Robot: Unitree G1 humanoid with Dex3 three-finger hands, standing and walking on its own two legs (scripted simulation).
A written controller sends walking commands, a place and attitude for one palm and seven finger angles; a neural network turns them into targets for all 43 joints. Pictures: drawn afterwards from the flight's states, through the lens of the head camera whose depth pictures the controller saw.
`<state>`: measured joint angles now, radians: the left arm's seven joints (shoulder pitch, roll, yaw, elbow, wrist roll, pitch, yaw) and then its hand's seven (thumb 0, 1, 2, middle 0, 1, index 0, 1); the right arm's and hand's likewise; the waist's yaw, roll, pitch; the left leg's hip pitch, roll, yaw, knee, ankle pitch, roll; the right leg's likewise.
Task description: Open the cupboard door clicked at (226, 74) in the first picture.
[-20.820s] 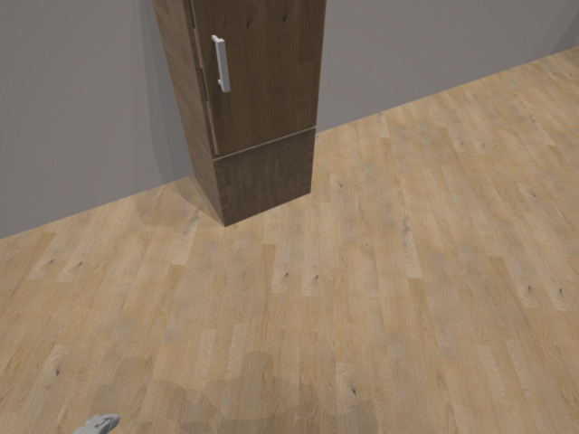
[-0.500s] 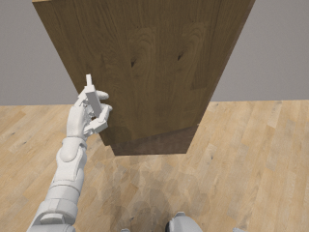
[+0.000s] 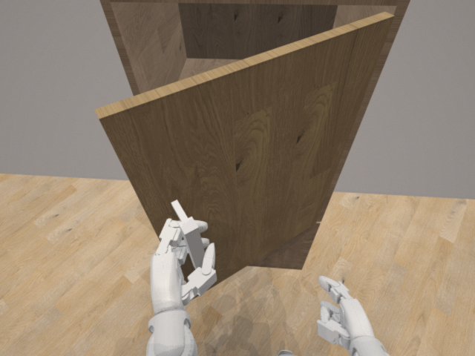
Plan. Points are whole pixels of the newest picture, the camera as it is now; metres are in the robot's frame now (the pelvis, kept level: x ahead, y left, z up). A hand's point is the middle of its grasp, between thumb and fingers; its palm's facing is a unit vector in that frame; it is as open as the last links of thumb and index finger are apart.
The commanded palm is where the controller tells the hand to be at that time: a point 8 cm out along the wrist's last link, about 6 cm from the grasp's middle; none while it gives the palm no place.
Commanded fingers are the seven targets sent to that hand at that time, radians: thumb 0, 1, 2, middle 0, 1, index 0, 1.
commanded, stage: pull the door open along its arc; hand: left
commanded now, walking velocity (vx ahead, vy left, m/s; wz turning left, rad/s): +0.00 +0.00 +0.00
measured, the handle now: (190, 239) +0.30 +0.09 +0.05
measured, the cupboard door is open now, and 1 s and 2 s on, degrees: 37 36 36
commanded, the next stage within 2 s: open thumb and fingers to let go in 0.04 s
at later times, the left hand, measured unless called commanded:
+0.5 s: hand (213, 271) +0.25 +0.05 +0.05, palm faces +0.36 -0.93 -0.04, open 9.4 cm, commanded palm +0.20 +0.11 +0.05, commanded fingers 0.00 -0.43 0.33 -0.31 -1.21 -0.31 -1.21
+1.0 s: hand (212, 271) +0.24 +0.05 +0.05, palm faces +0.31 -0.95 +0.00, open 15.5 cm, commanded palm +0.21 +0.11 +0.05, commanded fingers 0.00 -0.50 0.30 -0.15 -0.30 -0.15 -0.30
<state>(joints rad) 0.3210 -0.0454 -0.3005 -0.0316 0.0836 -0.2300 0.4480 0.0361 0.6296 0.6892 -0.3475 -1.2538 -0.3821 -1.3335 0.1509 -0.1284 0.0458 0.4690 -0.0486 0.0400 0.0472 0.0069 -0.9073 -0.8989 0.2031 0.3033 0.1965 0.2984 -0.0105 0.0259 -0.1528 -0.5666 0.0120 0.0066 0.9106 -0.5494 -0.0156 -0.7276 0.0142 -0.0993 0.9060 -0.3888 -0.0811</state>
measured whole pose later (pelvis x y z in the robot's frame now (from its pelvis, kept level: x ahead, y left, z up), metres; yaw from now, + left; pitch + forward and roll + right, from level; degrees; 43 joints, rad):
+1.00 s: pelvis -0.09 -0.01 -0.01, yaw +0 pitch +8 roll +2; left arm -0.12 -0.10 -0.16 0.34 0.04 -0.27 0.55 -0.01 -0.50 0.30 -0.23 -0.60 -0.23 -0.59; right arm 0.16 -0.20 0.02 0.57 -0.05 -0.04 -0.04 0.01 -0.91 -0.90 0.20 0.30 0.20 0.30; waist -0.03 0.02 -0.10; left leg -0.69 -0.04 -0.05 1.00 -0.45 -0.02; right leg -0.83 0.01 -0.09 0.94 -0.30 -0.08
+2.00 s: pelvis -0.01 +0.04 -0.01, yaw -2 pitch +13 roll -1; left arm 0.51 0.09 -0.26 -0.25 0.02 -0.27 0.06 -0.01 -0.50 0.30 -0.18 -0.31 -0.21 -0.33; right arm 0.27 -0.20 0.03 0.36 0.00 -0.03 0.02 0.01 -0.91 -0.90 0.20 0.30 0.20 0.30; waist 0.02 0.02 -0.13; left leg -0.65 -0.06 -0.01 1.03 -0.60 0.05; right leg -0.81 0.00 -0.05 0.99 -0.40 -0.02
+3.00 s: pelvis -0.02 +0.05 +0.01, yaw -1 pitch +2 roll -2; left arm 0.59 0.30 0.12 -0.43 -0.09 -0.08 0.03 -0.01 -0.34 0.37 -0.16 -0.30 -0.15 -0.30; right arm 0.32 -0.23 0.05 0.47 0.03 -0.18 -0.09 0.01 -0.90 -0.90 0.20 0.30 0.20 0.30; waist 0.02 0.05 -0.10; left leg -0.39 -0.05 -0.03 0.86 -0.51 0.05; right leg -0.51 0.01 -0.06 0.78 -0.31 -0.02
